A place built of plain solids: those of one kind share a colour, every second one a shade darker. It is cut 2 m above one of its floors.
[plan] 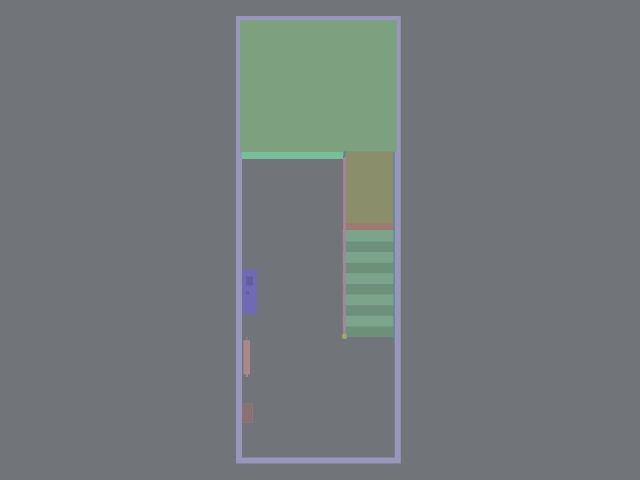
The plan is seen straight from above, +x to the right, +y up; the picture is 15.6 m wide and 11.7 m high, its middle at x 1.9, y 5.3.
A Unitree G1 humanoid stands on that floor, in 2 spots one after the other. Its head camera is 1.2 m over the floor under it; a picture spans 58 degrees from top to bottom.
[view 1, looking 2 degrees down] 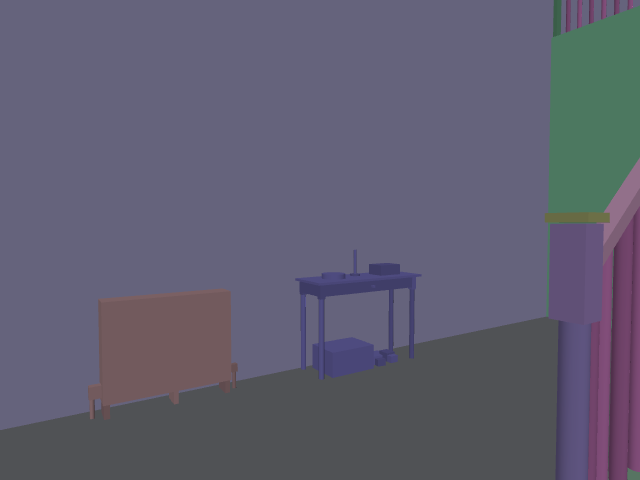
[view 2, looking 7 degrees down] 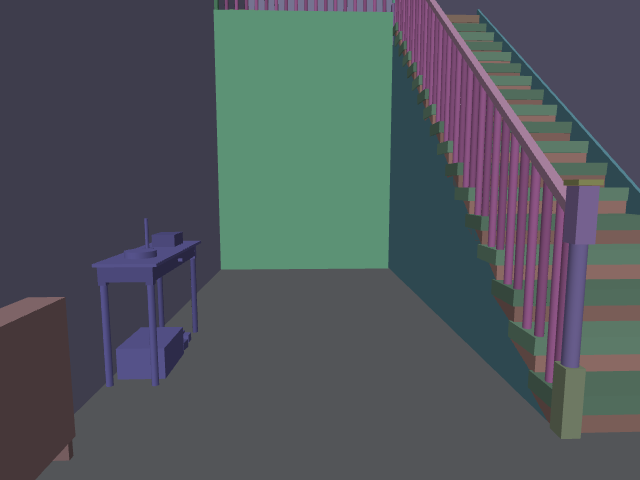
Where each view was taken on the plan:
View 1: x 3.11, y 1.72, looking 147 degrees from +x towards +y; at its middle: wall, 3.71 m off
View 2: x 1.23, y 1.00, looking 88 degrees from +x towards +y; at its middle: upper_edge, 6.32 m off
